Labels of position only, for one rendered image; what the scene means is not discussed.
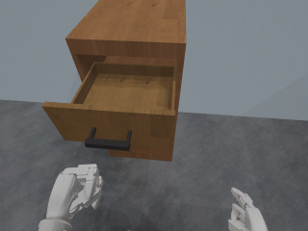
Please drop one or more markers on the handle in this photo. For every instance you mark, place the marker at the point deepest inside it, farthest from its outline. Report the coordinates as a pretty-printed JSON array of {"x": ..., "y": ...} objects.
[{"x": 90, "y": 142}]

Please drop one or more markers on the robot left hand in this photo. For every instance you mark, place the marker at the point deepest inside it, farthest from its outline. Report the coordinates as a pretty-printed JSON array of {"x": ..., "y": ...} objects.
[{"x": 82, "y": 181}]

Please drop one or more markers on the drawer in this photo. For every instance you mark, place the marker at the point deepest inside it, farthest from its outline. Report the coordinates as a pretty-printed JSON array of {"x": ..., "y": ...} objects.
[{"x": 117, "y": 97}]

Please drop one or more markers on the robot right hand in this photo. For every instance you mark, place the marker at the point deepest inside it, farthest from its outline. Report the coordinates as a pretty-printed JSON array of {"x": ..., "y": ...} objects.
[{"x": 251, "y": 218}]

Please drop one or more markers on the cabinet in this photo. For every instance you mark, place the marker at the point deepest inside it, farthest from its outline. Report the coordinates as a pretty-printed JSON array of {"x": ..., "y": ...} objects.
[{"x": 133, "y": 32}]

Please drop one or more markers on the left robot forearm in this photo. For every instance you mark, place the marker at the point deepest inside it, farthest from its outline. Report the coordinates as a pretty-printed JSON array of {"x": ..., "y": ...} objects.
[{"x": 54, "y": 224}]

